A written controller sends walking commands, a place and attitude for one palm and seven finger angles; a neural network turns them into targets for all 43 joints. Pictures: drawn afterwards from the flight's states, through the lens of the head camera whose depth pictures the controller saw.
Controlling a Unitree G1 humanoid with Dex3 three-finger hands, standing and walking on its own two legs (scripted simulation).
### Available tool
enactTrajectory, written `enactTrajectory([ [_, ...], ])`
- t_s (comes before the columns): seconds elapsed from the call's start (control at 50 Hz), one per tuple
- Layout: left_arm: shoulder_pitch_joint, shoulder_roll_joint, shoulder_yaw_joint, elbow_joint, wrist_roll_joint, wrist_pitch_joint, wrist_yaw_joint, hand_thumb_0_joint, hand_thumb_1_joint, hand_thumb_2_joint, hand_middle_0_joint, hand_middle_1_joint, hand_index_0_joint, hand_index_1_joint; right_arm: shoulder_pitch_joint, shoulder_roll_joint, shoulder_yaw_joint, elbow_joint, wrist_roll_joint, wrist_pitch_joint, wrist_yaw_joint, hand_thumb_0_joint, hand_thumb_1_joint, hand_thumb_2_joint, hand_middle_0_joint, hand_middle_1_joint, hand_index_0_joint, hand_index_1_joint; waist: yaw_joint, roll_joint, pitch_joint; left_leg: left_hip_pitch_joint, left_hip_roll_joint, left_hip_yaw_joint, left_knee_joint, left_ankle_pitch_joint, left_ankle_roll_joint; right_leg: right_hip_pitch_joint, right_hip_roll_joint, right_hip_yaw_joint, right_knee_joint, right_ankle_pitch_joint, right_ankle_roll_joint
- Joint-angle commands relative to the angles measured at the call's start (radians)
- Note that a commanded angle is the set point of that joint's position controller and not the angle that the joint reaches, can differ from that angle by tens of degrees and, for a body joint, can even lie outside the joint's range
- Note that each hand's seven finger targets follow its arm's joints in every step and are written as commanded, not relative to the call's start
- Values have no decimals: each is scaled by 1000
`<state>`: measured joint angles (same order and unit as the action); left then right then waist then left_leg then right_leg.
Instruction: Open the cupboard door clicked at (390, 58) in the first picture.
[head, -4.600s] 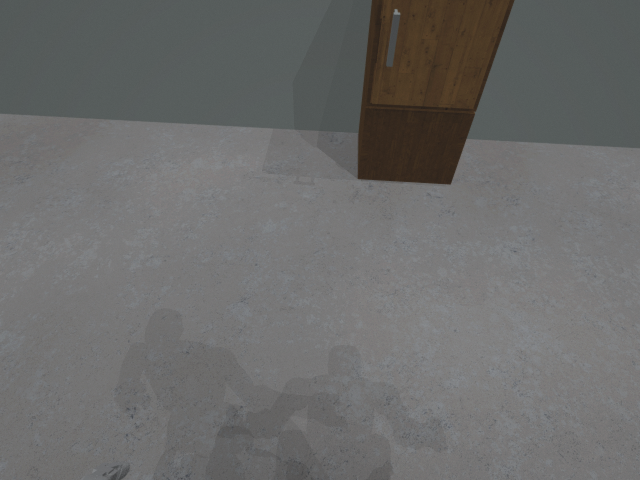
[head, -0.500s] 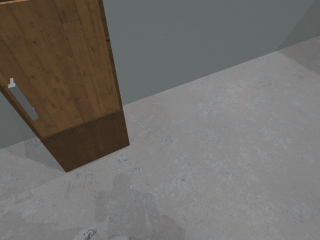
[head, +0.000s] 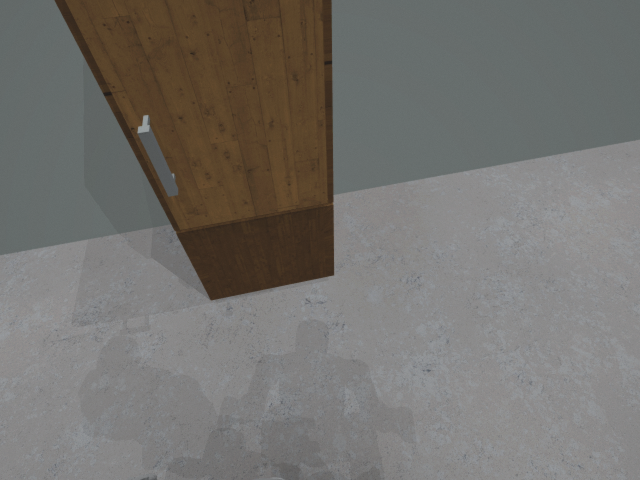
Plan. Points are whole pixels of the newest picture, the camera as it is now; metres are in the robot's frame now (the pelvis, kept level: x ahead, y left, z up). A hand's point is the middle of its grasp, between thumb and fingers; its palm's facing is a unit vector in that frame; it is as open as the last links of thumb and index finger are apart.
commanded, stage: turn to face it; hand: left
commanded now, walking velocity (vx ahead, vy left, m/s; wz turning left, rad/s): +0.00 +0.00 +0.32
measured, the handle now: (160, 157) +0.73 +0.39 -0.07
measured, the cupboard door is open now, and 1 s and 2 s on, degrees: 0 0 0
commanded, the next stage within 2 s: take the last steps up to it in 0.14 s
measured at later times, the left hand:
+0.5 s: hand out of the picture -0.08 +0.20 -0.18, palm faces +0.25 -0.95 -0.20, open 7.4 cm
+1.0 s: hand (191, 442) +0.19 +0.21 -0.16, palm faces +0.20 -0.96 -0.19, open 7.4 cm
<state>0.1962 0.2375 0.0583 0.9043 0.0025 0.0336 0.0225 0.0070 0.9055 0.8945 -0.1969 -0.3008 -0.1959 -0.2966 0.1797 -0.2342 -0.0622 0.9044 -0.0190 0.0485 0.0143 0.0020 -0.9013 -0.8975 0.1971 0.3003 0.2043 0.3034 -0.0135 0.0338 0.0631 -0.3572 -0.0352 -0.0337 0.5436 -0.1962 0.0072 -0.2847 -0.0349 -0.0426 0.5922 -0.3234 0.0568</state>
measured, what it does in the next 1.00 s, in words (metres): walks ahead: left foot, then right foot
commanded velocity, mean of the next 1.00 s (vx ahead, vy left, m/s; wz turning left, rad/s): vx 0.22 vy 0.01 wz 0.09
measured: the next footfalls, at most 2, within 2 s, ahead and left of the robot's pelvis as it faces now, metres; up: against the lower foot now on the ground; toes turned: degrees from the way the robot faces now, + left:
left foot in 0.44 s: -0.03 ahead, +0.12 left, +0.00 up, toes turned +15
right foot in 0.88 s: +0.24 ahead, -0.07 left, +0.00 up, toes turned +2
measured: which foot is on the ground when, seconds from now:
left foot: down 0.00-0.00, up 0.02-0.42, down 0.44-0.90, up 0.92-1.00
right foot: down 0.00-0.44, up 0.46-0.86, down 0.88-1.00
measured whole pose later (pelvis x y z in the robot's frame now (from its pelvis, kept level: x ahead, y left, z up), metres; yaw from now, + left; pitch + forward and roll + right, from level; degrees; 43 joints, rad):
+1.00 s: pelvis +0.13 +0.02 +0.00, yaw +12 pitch -2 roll -1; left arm 0.14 0.16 0.04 1.01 0.01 -0.07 0.00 0.00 0.91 0.89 -0.20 -0.30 -0.20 -0.30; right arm 0.40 -0.15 -0.04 1.16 -0.01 -0.01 -0.01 0.01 -0.91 -0.90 0.20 0.30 0.20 0.30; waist -0.03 0.03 0.09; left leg -0.29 0.05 0.04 1.14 -0.45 0.03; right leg -0.31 -0.04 -0.16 0.59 -0.25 -0.04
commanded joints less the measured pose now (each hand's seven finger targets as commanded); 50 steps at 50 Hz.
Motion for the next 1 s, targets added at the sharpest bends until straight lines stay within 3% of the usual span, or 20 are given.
enactTrajectory([
  [0.0, 98, 239, 42, -71, 23, -39, 16, 0, 900, 900, -200, -300, -200, -300, -35, -111, -43, -107, 5, -9, 0, 0, -900, -900, 200, 300, 200, 300, 47, -296, -110, -195, -6, -11, 415, -360, -35, 124, -456, 376, -352, 191, -204],
  [0.04, 10, 170, 31, -81, 19, -42, 17, 0, 900, 900, -200, -300, -200, -300, -43, -110, -49, -61, -3, 11, 4, 0, -900, -900, 200, 300, 200, 300, 8, -224, -15, -201, 35, -42, 633, -268, -36, 5, -345, 264, -338, 187, -185],
  [0.08, -19, 120, 17, -81, 19, -49, 17, 0, 900, 900, -200, -300, -200, -300, 1, -88, -42, -25, -1, 9, 10, 0, -900, -900, 200, 300, 200, 300, -19, -181, -20, -205, 56, -10, 663, -183, -56, 57, -275, 119, -275, 362, -161],
  [0.22, 148, 154, 23, 2, 30, -49, 14, 0, 900, 900, -200, -300, -200, -300, -112, -45, -11, -20, 8, 3, 1, 0, -900, -900, 200, 300, 200, 300, 69, -216, -88, -119, 47, 70, 363, -272, -74, 245, -284, 69, -207, 638, -197],
  [0.3, 187, 164, 29, 52, 34, -55, 6, 0, 900, 900, -200, -300, -200, -300, -114, -35, 4, -12, 8, -18, 2, 0, -900, -900, 200, 300, 200, 300, 89, -239, -115, -42, 51, 100, 194, -286, -52, 272, -310, 113, -252, 402, -196],
  [0.34, 168, 168, 30, 69, 31, -57, 0, 0, 900, 900, -200, -300, -200, -300, -66, -33, 8, 7, 6, -31, 2, 0, -900, -900, 200, 300, 200, 300, 64, -225, -109, 44, 49, 127, 68, -239, -36, 223, -301, 101, -251, 244, -182],
  [0.38, 118, 142, 26, 77, 20, -52, -5, 0, 900, 900, -200, -300, -200, -300, 31, -43, 9, 49, 4, -50, -2, 0, -900, -900, 200, 300, 200, 300, 10, -164, -90, 270, 56, 143, -165, -112, -18, 50, -243, 29, -188, 34, -117],
  [0.4, 105, 93, 16, 62, 12, -47, -11, 0, 900, 900, -200, -300, -200, -300, 95, -106, -3, 66, -2, -60, -10, 0, -900, -900, 200, 300, 200, 300, -21, 26, -94, 412, 173, -11, -234, -148, 27, -117, -166, -47, -48, -82, -65],
  [0.42, 76, 27, -1, 31, 14, -46, -21, 0, 900, 900, -200, -300, -200, -300, 159, -195, -23, 81, -11, -58, -15, 0, -900, -900, 200, 300, 200, 300, -53, 280, -60, 479, 386, -281, -313, -195, 126, -326, -57, -148, 167, -217, -17],
  [0.44, -13, 45, -6, 6, 28, -45, -17, 0, 900, 900, -200, -300, -200, -300, 196, -187, -20, 96, -11, -54, -21, 0, -900, -900, 200, 300, 200, 300, -86, 248, 7, 394, 431, -357, -372, -259, 191, -374, -56, -82, 312, -268, -26],
  [0.48, -39, 61, 1, 29, 27, -47, -30, 0, 900, 900, -200, -300, -200, -300, 150, -125, -2, 99, -4, -65, -32, 0, -900, -900, 200, 300, 200, 300, -47, 177, 91, 300, 381, -288, -389, -253, 188, -398, -89, -9, 443, -144, -35],
  [0.54, 33, 33, -6, 83, 25, -46, -41, 0, 900, 900, -200, -300, -200, -300, 122, -87, 9, 97, 0, -89, -38, 0, -900, -900, 200, 300, 200, 300, 1, 106, 77, 282, 296, -128, -380, -7, 159, -334, -91, -14, 454, -14, -19],
  [0.66, -46, 14, -12, 67, 21, -43, -42, 0, 900, 900, -200, -300, -200, -300, 230, -80, 3, 155, 2, -107, -43, 0, -900, -900, 200, 300, 200, 300, -17, 70, 64, 356, 293, -52, -351, 233, 171, -330, -88, -36, 297, 40, -8],
  [0.78, -113, 1, -7, 44, 16, -59, -45, 0, 900, 900, -200, -300, -200, -300, 263, -79, 0, 197, -11, -105, -44, 0, -900, -900, 200, 300, 200, 300, -22, 89, 85, 316, 308, -39, -283, 300, 153, -182, -46, -69, 72, 40, -49],
  [0.84, 144, 49, 13, 126, 22, -81, -39, 0, 900, 900, -200, -300, -200, -300, 244, -77, 3, 206, 3, -109, -42, 0, -900, -900, 200, 300, 200, 300, 101, 6, -51, 215, 218, 54, 38, 428, 90, 218, -6, -80, -100, 155, -90],
  [0.86, 290, 132, 35, 165, 29, -96, -27, 0, 900, 900, -200, -300, -200, -300, 260, -36, 8, 192, 14, -117, -33, 0, -900, -900, 200, 300, 200, 300, 149, -144, -170, 8, 139, 121, 302, 233, 45, 474, -205, 152, -131, 193, -166],
  [0.88, 370, 213, 51, 179, 18, -98, -16, 0, 900, 900, -200, -300, -200, -300, 278, -3, 12, 157, 19, -117, -33, 0, -900, -900, 200, 300, 200, 300, 143, -294, -244, -188, 31, 129, 616, -364, 14, 585, -452, 496, -248, 343, -283],
  [0.9, 326, 212, 53, 175, 6, -94, -12, 0, 900, 900, -200, -300, -200, -300, 205, -28, 6, 153, 20, -109, -33, 0, -900, -900, 200, 300, 200, 300, 154, -238, -214, -203, 83, 23, 727, -370, 27, 457, -447, 509, -308, 185, -307],
  [0.94, 159, 114, 27, 132, 11, -90, -3, 0, 900, 900, -200, -300, -200, -300, 123, -4, 0, 133, 5, -98, -21, 0, -900, -900, 200, 300, 200, 300, 89, -94, -26, -241, 151, 7, 741, -218, 26, 200, -375, 360, -364, 9, -264],
  [0.98, 78, 49, 10, 114, 20, -98, 2, 0, 900, 900, -200, -300, -200, -300, 185, 39, 3, 156, -4, -77, -14, 0, -900, -900, 200, 300, 200, 300, 18, -91, -3, -145, 173, 31, 628, -159, 5, 50, -309, 185, -395, 68, -218],
])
